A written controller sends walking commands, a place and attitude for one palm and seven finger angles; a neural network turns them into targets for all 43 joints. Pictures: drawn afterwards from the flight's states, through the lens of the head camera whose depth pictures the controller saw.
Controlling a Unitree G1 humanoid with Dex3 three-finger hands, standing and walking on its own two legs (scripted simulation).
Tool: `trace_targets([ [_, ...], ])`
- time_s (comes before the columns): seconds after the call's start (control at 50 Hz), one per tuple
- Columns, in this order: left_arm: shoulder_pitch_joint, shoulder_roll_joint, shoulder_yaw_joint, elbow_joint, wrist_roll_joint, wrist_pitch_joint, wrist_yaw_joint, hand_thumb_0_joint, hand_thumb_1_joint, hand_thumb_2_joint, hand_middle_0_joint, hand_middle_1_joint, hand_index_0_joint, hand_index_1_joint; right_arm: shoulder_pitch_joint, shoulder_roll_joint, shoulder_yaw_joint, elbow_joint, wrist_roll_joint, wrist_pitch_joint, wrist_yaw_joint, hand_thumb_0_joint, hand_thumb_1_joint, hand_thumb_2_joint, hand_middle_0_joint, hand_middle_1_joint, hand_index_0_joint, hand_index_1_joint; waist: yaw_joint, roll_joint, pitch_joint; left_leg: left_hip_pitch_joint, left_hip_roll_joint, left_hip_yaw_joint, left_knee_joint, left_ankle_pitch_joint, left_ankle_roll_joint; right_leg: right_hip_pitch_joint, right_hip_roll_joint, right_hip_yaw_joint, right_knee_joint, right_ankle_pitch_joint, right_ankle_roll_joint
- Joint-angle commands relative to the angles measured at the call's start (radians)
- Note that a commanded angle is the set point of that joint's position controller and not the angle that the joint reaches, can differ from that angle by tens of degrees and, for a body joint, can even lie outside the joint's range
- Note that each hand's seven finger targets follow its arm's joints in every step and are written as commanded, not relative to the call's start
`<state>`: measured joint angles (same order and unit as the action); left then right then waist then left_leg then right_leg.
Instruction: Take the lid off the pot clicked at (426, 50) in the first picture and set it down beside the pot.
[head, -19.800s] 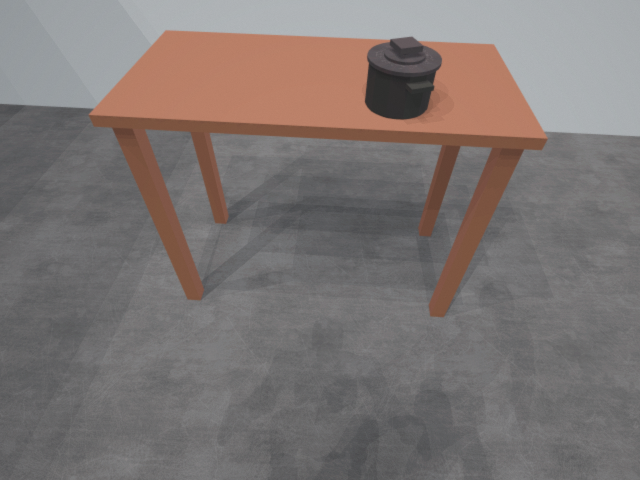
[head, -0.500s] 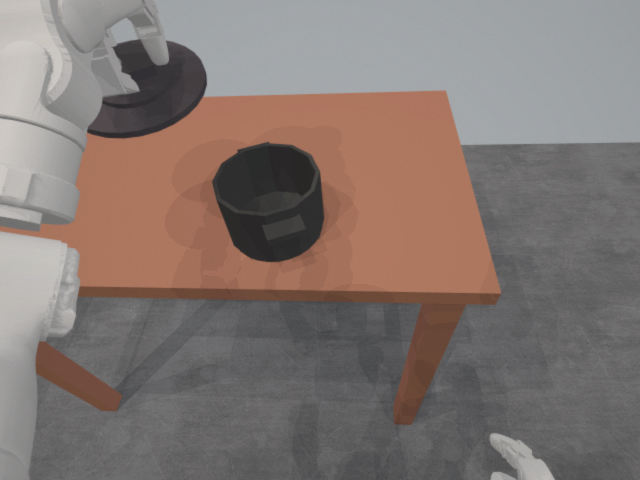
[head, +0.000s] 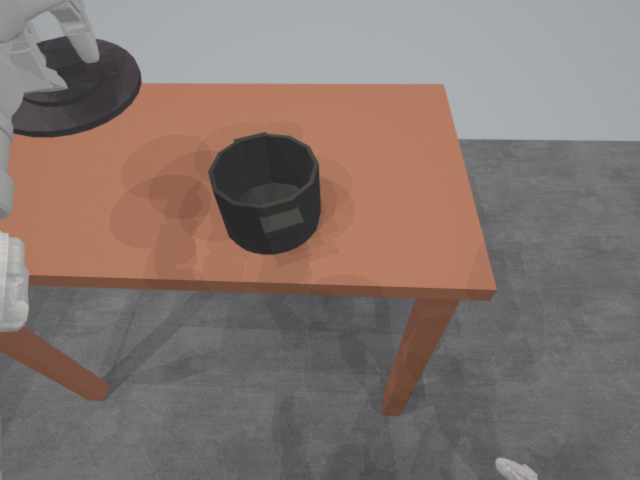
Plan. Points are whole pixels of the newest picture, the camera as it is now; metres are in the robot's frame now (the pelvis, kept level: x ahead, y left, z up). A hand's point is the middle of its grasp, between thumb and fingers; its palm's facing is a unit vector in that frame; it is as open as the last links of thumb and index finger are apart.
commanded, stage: move the lid sideways beside the pot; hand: left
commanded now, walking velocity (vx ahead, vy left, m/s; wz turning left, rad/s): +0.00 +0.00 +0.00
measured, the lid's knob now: (51, 60) +0.49 +0.28 +0.27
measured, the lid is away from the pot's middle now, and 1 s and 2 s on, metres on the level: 0.20 0.24 0.23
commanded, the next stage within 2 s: lower the lid onto the table in 0.46 s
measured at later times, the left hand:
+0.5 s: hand out of the picture +0.46 +0.33 +0.29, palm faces -0.18 -0.03 -0.98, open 7.8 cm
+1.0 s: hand (35, 77) +0.48 +0.30 +0.26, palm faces -0.21 -0.10 -0.97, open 7.8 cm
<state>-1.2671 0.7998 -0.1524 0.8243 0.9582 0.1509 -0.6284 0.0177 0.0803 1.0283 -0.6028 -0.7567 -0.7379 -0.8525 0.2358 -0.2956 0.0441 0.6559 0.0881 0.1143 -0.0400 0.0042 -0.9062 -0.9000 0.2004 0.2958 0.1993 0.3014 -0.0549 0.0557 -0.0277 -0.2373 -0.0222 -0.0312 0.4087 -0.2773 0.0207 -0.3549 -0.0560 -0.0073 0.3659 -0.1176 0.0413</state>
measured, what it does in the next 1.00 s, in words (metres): stands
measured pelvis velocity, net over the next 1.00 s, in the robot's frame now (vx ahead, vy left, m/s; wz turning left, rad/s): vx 0.02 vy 0.01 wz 0.00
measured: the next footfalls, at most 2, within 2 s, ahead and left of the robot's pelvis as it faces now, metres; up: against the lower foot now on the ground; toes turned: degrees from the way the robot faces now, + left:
none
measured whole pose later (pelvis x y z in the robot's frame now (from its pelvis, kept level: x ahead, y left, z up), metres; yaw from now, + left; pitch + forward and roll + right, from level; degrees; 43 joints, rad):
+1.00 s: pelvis +0.02 +0.01 +0.00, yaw +0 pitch +8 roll -1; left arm -1.19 0.83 -0.06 0.83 0.98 0.18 -0.62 0.02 0.09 1.03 -0.60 -0.75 -0.74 -0.86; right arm 0.24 -0.30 0.04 0.63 0.09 0.12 -0.01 0.00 -0.91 -0.90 0.20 0.30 0.20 0.30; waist -0.07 0.07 -0.02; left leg -0.24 -0.02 -0.03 0.42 -0.31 0.03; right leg -0.36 -0.05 -0.01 0.36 -0.14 0.05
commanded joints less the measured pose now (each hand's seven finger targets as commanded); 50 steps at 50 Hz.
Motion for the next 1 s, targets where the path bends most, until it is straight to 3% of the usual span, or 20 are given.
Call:
trace_targets([
  [0.0, -0.59, 0.394, 0.187, -0.184, 0.042, -0.018, 0.077, 0.0, 0.469, 1.203, -0.78, -0.878, -0.858, -0.929, -0.008, -0.148, -0.056, -0.109, -0.002, -0.019, 0.004, 0.0, -0.9, -0.9, 0.2, 0.3, 0.2, 0.3, 0.002, -0.002, -0.456, 0.047, -0.019, 0.038, -0.023, 0.455, 0.034, 0.321, 0.055, -0.043, 0.031, 0.275, -0.081],
  [0.02, -0.58, 0.38, 0.172, -0.135, 0.045, -0.02, 0.072, 0.0, 0.469, 1.203, -0.78, -0.878, -0.858, -0.929, -0.012, -0.149, -0.053, -0.109, 0.004, -0.01, 0.003, 0.0, -0.9, -0.9, 0.2, 0.3, 0.2, 0.3, -0.005, -0.026, -0.421, 0.024, -0.018, 0.045, -0.028, 0.429, 0.037, 0.31, 0.053, -0.051, 0.032, 0.27, -0.08],
  [0.08, -0.563, 0.348, 0.137, -0.201, 0.022, -0.027, 0.076, 0.0, 0.469, 1.203, -0.78, -0.878, -0.858, -0.929, -0.007, -0.156, -0.062, -0.12, 0.01, -0.003, 0.012, 0.0, -0.9, -0.9, 0.2, 0.3, 0.2, 0.3, -0.003, 0.075, -0.441, 0.08, -0.014, 0.033, -0.014, 0.522, 0.034, 0.276, 0.051, -0.049, 0.024, 0.276, -0.083],
  [0.1, -0.602, 0.409, 0.181, -0.234, 0.048, -0.029, 0.077, 0.0, 0.469, 1.203, -0.78, -0.878, -0.858, -0.929, -0.007, -0.15, -0.06, -0.12, 0.003, -0.004, 0.012, 0.0, -0.9, -0.9, 0.2, 0.3, 0.2, 0.3, 0.002, 0.049, -0.472, 0.082, -0.012, 0.033, -0.016, 0.517, 0.033, 0.301, 0.057, -0.043, 0.031, 0.271, -0.082],
  [0.16, -0.58, 0.427, 0.2, -0.212, 0.047, -0.033, 0.07, 0.0, 0.469, 1.203, -0.78, -0.878, -0.858, -0.929, -0.005, -0.149, -0.06, -0.123, 0.005, -0.001, 0.01, 0.0, -0.9, -0.9, 0.2, 0.3, 0.2, 0.3, 0.003, 0.04, -0.479, 0.078, -0.013, 0.034, -0.005, 0.545, 0.039, 0.314, 0.054, -0.041, 0.036, 0.303, -0.081],
  [0.18, -0.546, 0.424, 0.194, -0.24, 0.029, -0.038, 0.075, 0.0, 0.469, 1.203, -0.78, -0.878, -0.858, -0.929, 0.003, -0.16, -0.062, -0.126, 0.009, 0.003, 0.013, 0.0, -0.9, -0.9, 0.2, 0.3, 0.2, 0.3, 0.005, 0.09, -0.489, 0.105, -0.009, 0.023, -0.002, 0.609, 0.033, 0.297, 0.054, -0.046, 0.029, 0.309, -0.082],
  [0.24, -0.549, 0.415, 0.186, -0.182, 0.043, -0.033, 0.064, 0.0, 0.469, 1.203, -0.78, -0.878, -0.858, -0.929, 0.008, -0.152, -0.061, -0.113, 0.008, 0.008, 0.008, 0.0, -0.9, -0.9, 0.2, 0.3, 0.2, 0.3, -0.007, 0.023, -0.441, 0.087, -0.007, 0.034, -0.003, 0.56, 0.038, 0.281, 0.058, -0.047, 0.025, 0.291, -0.077],
  [0.3, -0.6, 0.441, 0.181, -0.256, 0.046, -0.042, 0.069, 0.0, 0.469, 1.203, -0.78, -0.878, -0.858, -0.929, 0.002, -0.155, -0.059, -0.115, 0.01, 0.014, 0.008, 0.0, -0.9, -0.9, 0.2, 0.3, 0.2, 0.3, -0.008, 0.082, -0.463, 0.11, -0.006, 0.03, -0.007, 0.556, 0.032, 0.271, 0.061, -0.047, 0.021, 0.262, -0.079],
  [0.36, -0.615, 0.409, 0.161, -0.262, 0.037, -0.043, 0.066, 0.0, 0.469, 1.203, -0.78, -0.878, -0.858, -0.929, 0.007, -0.149, -0.058, -0.109, 0.01, 0.008, 0.004, 0.0, -0.9, -0.9, 0.2, 0.3, 0.2, 0.3, -0.013, 0.098, -0.469, 0.14, -0.003, 0.021, 0.002, 0.609, 0.034, 0.259, 0.065, -0.05, 0.018, 0.271, -0.08],
  [0.38, -0.589, 0.375, 0.134, -0.286, 0.023, -0.044, 0.071, 0.0, 0.469, 1.203, -0.78, -0.878, -0.858, -0.929, 0.007, -0.155, -0.06, -0.114, 0.012, 0.006, 0.006, 0.0, -0.9, -0.9, 0.2, 0.3, 0.2, 0.3, -0.017, 0.16, -0.487, 0.181, -0.004, 0.011, 0.015, 0.681, 0.026, 0.232, 0.067, -0.053, 0.014, 0.278, -0.082],
  [0.54, -0.618, 0.301, 0.091, -0.268, 0.015, -0.032, 0.06, 0.0, 0.469, 1.203, -0.78, -0.878, -0.858, -0.929, 0.01, -0.144, -0.053, -0.086, 0.005, -0.005, 0.005, 0.0, -0.9, -0.9, 0.2, 0.3, 0.2, 0.3, -0.026, 0.109, -0.435, 0.176, -0.002, 0.003, 0.008, 0.647, 0.019, 0.203, 0.076, -0.067, 0.009, 0.249, -0.081],
  [0.58, -0.62, 0.308, 0.1, -0.251, 0.01, 0.01, 0.074, 0.0, 0.469, 1.203, -0.78, -0.878, -0.858, -0.929, 0.018, -0.156, -0.057, -0.082, 0.004, -0.015, 0.015, 0.0, -0.9, -0.9, 0.2, 0.3, 0.2, 0.3, -0.024, 0.175, -0.464, 0.197, -0.011, -0.01, 0.024, 0.722, 0.004, 0.203, 0.074, -0.064, 0.022, 0.281, -0.088],
  [0.6, -0.659, 0.342, 0.132, -0.282, 0.037, 0.016, 0.073, 0.0, 0.469, 1.203, -0.78, -0.878, -0.858, -0.929, 0.011, -0.144, -0.054, -0.087, -0.004, -0.025, 0.018, 0.0, -0.9, -0.9, 0.2, 0.3, 0.2, 0.3, -0.013, 0.148, -0.5, 0.19, -0.011, -0.012, 0.02, 0.723, 0.006, 0.237, 0.08, -0.061, 0.028, 0.296, -0.086],
  [0.66, -0.566, 0.295, 0.111, -0.147, 0.038, 0.039, 0.063, 0.0, 0.469, 1.203, -0.78, -0.878, -0.858, -0.929, 0.016, -0.144, -0.051, -0.086, 0.004, -0.023, 0.018, 0.0, -0.9, -0.9, 0.2, 0.3, 0.2, 0.3, -0.02, 0.019, -0.434, 0.12, -0.01, 0.008, 0.018, 0.669, 0.025, 0.253, 0.073, -0.066, 0.034, 0.333, -0.078],
  [0.7, -0.575, 0.337, 0.132, -0.163, 0.051, 0.032, 0.072, 0.0, 0.469, 1.203, -0.78, -0.878, -0.858, -0.929, 0.022, -0.151, -0.051, -0.089, 0.001, -0.016, 0.021, 0.0, -0.9, -0.9, 0.2, 0.3, 0.2, 0.3, -0.013, 0.006, -0.45, 0.099, -0.007, 0.014, 0.005, 0.634, 0.02, 0.277, 0.072, -0.065, 0.035, 0.324, -0.078],
  [0.78, -0.547, 0.375, 0.162, -0.208, 0.037, 0.028, 0.084, 0.0, 0.469, 1.203, -0.78, -0.878, -0.858, -0.929, 0.015, -0.162, -0.055, -0.108, -0.001, -0.02, 0.026, 0.0, -0.9, -0.9, 0.2, 0.3, 0.2, 0.3, -0.003, 0.071, -0.5, 0.132, -0.01, 0.008, 0.029, 0.724, 0.021, 0.294, 0.064, -0.057, 0.049, 0.375, -0.08],
  [0.82, -0.552, 0.427, 0.22, -0.223, 0.061, 0.026, 0.084, 0.0, 0.469, 1.203, -0.78, -0.878, -0.858, -0.929, 0.001, -0.146, -0.053, -0.125, -0.002, -0.027, 0.024, 0.0, -0.9, -0.9, 0.2, 0.3, 0.2, 0.3, 0.008, 0.042, -0.525, 0.12, -0.014, 0.015, 0.033, 0.724, 0.035, 0.332, 0.065, -0.048, 0.063, 0.396, -0.077],
  [0.86, -0.508, 0.392, 0.194, -0.169, 0.053, 0.031, 0.077, 0.0, 0.469, 1.203, -0.78, -0.878, -0.858, -0.929, 0.007, -0.146, -0.053, -0.122, 0.002, -0.023, 0.023, 0.0, -0.9, -0.9, 0.2, 0.3, 0.2, 0.3, 0.002, 0.004, -0.481, 0.098, -0.012, 0.022, 0.029, 0.692, 0.034, 0.318, 0.064, -0.053, 0.062, 0.395, -0.072],
  [0.92, -0.517, 0.44, 0.233, -0.257, 0.05, 0.018, 0.084, 0.0, 0.469, 1.203, -0.78, -0.878, -0.858, -0.929, -0.004, -0.148, -0.055, -0.136, 0.003, -0.022, 0.024, 0.0, -0.9, -0.9, 0.2, 0.3, 0.2, 0.3, 0.012, 0.038, -0.524, 0.113, -0.013, 0.019, 0.031, 0.708, 0.036, 0.337, 0.062, -0.047, 0.071, 0.395, -0.074],
  [0.98, -0.461, 0.385, 0.191, -0.262, 0.02, 0.023, 0.084, 0.0, 0.469, 1.203, -0.78, -0.878, -0.858, -0.929, 0.014, -0.156, -0.062, -0.129, 0.007, -0.024, 0.027, 0.0, -0.9, -0.9, 0.2, 0.3, 0.2, 0.3, 0.002, 0.089, -0.499, 0.14, -0.012, 0.013, 0.042, 0.74, 0.032, 0.298, 0.064, -0.052, 0.055, 0.387, -0.073],
])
